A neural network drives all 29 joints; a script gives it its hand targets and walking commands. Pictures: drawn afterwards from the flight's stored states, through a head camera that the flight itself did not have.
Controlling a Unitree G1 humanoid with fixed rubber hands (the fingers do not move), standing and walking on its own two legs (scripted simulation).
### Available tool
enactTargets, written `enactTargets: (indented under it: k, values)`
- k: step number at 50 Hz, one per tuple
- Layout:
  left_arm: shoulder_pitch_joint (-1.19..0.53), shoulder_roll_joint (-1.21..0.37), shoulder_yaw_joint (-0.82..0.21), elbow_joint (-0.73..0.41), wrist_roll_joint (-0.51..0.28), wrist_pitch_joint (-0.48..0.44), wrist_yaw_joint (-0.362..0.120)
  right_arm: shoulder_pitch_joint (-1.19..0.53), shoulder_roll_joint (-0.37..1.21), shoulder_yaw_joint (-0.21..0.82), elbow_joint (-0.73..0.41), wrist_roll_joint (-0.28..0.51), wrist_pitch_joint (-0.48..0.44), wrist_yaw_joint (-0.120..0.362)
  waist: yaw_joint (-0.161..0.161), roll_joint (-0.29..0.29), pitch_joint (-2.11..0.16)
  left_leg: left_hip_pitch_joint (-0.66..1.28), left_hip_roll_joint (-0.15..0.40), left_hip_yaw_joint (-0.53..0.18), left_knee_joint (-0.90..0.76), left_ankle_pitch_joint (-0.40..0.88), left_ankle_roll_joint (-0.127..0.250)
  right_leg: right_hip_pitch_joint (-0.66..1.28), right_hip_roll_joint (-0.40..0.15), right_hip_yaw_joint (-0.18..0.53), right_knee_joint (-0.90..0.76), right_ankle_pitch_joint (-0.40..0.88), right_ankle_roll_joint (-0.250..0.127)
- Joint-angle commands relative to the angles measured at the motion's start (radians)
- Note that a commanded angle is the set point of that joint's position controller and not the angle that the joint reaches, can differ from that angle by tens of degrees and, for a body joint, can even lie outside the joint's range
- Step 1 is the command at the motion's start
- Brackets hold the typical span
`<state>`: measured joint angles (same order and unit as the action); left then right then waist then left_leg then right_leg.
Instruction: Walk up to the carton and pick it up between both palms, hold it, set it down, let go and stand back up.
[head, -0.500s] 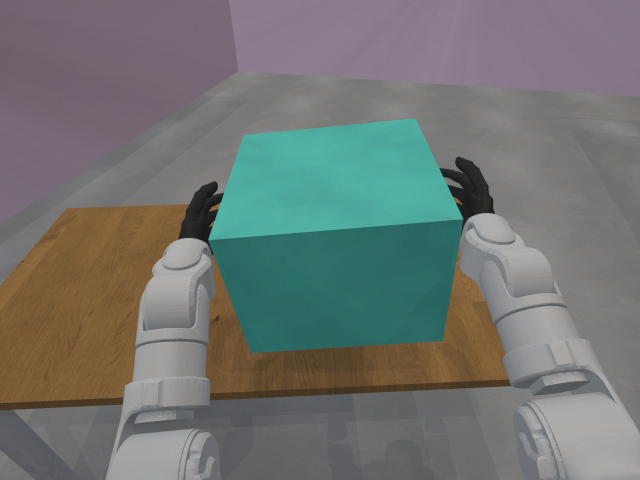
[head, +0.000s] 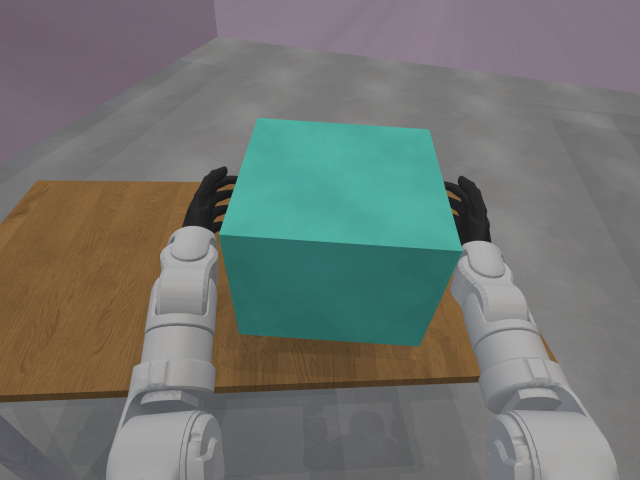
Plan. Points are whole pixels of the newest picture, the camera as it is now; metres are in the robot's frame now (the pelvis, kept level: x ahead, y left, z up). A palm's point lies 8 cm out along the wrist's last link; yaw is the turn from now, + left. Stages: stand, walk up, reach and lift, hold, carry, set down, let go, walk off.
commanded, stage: set down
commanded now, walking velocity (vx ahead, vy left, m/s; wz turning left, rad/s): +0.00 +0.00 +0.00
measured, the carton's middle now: (336, 229) +0.42 -0.01 +0.13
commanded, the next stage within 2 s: none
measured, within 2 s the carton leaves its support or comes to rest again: neither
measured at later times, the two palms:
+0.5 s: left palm (211, 220) +0.40 +0.15 +0.16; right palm (479, 227) +0.37 -0.18 +0.18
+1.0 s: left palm (248, 244) +0.42 +0.11 +0.10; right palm (488, 263) +0.38 -0.22 +0.11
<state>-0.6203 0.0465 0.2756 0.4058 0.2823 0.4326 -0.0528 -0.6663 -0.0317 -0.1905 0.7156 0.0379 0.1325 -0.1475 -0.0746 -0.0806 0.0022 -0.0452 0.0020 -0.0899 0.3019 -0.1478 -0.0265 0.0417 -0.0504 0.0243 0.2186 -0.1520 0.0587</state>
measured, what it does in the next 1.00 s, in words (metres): stands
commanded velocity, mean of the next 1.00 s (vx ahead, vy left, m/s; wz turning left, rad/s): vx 0.00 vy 0.00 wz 0.00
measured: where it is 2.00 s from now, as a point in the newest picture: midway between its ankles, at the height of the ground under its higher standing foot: outside the picture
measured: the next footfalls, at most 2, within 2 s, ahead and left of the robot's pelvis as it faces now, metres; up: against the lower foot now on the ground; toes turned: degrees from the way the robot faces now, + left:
none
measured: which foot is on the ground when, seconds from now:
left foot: down 0.00-1.00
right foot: down 0.00-1.00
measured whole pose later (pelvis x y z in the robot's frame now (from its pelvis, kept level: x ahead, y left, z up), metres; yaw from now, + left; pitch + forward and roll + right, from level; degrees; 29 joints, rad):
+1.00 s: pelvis +0.01 -0.01 +0.00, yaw -2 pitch +3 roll -1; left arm -0.71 0.10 0.16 0.88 0.09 0.14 0.04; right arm -0.67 -0.05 -0.28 0.85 -0.04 0.00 -0.13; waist -0.07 0.01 -0.09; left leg -0.23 0.04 -0.05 0.32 -0.15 -0.04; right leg -0.15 -0.03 -0.01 0.24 -0.14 0.04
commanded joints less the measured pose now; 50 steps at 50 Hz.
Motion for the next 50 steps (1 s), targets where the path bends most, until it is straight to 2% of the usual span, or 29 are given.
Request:
enactTargets:
  k: [1,5,8,11,14,19,22,26,31,36,39,44,47,50]
  values:
    - [-0.653,-0.68,-0.53,-0.197,-0.161,-0.135,-0.117,-0.827,0.514,0.459,-0.448,0.083,-0.202,0.117,-0.001,0.145,-0.531,0.268,-0.038,0.125,0.079,0.557,-0.092,0.041,0.135,-0.151,0.007,0.279,-0.04]
    - [-0.712,-0.706,-0.604,-0.257,-0.23,-0.172,-0.082,-0.867,0.573,0.563,-0.557,0.13,-0.202,0.101,0.014,0.112,-0.627,0.228,-0.059,0.118,0.107,0.55,-0.08,0.075,0.124,-0.118,0.039,0.42,-0.023]
    - [-0.751,-0.701,-0.622,-0.276,-0.276,-0.188,-0.073,-0.865,0.62,0.62,-0.61,0.153,-0.167,0.084,0.015,0.061,-0.668,0.142,-0.078,0.109,0.103,0.447,-0.054,0.139,0.102,-0.085,0.08,0.554,0.001]
    - [-0.769,-0.674,-0.591,-0.269,-0.295,-0.19,-0.076,-0.843,0.65,0.646,-0.619,0.167,-0.12,0.071,0.025,0.019,-0.669,0.065,-0.09,0.105,0.078,0.336,-0.022,0.178,0.08,-0.055,0.111,0.626,0.025]
    - [-0.779,-0.629,-0.52,-0.207,-0.279,-0.175,-0.098,-0.814,0.668,0.619,-0.555,0.148,-0.07,0.064,0.022,-0.013,-0.612,0.008,-0.092,0.105,0.04,0.214,0.008,0.185,0.062,-0.041,0.116,0.593,0.045]
    - [-0.745,-0.554,-0.357,-0.042,-0.193,-0.132,-0.163,-0.755,0.641,0.485,-0.369,0.081,-0.017,0.072,0.013,-0.028,-0.419,0.015,-0.081,0.126,-0.032,0.082,0.031,0.127,0.055,-0.058,0.074,0.414,0.053]
    - [-0.725,-0.541,-0.291,0.024,-0.138,-0.124,-0.196,-0.72,0.601,0.388,-0.267,0.03,-0.027,0.085,0.001,0.006,-0.333,0.054,-0.071,0.145,-0.054,0.091,0.015,0.088,0.066,-0.085,0.048,0.324,0.04]
    - [-0.732,-0.56,-0.278,0.076,-0.103,-0.147,-0.208,-0.711,0.529,0.267,-0.167,-0.026,-0.094,0.108,-0.031,0.092,-0.289,0.107,-0.051,0.161,-0.05,0.182,-0.031,0.032,0.088,-0.131,0.019,0.232,0.005]
    - [-0.79,-0.632,-0.365,0.051,-0.124,-0.228,-0.146,-0.753,0.466,0.191,-0.13,-0.073,-0.216,0.143,-0.037,0.223,-0.423,0.236,-0.016,0.148,0.013,0.39,-0.103,-0.095,0.121,-0.17,-0.006,0.119,-0.043]
    - [-0.891,-0.704,-0.479,0.012,-0.18,-0.323,-0.057,-0.812,0.474,0.196,-0.127,-0.095,-0.299,0.171,-0.039,0.296,-0.635,0.327,0.01,0.122,0.088,0.556,-0.153,-0.174,0.138,-0.178,-0.004,0.125,-0.067]
    - [-0.958,-0.713,-0.513,0.013,-0.222,-0.368,-0.027,-0.84,0.526,0.225,-0.139,-0.101,-0.305,0.171,-0.032,0.264,-0.724,0.291,-0.003,0.127,0.102,0.531,-0.14,-0.132,0.126,-0.156,0.01,0.197,-0.061]
    - [-0.972,-0.693,-0.489,0.101,-0.253,-0.423,-0.018,-0.874,0.614,0.301,-0.165,-0.084,-0.268,0.158,-0.006,0.153,-0.784,0.14,-0.035,0.139,0.083,0.392,-0.081,-0.001,0.096,-0.105,0.06,0.362,-0.029]
    - [-0.93,-0.644,-0.403,0.196,-0.234,-0.435,-0.039,-0.879,0.662,0.351,-0.169,-0.071,-0.23,0.147,0.015,0.048,-0.738,-0.013,-0.054,0.147,0.044,0.282,-0.031,0.142,0.068,-0.062,0.102,0.508,0.005]
    - [-0.886,-0.561,-0.266,0.3,-0.19,-0.429,-0.081,-0.867,0.696,0.373,-0.151,-0.073,-0.188,0.133,0.053,-0.068,-0.63,-0.17,-0.07,0.158,-0.016,0.125,0.03,0.267,0.031,-0.014,0.143,0.617,0.047]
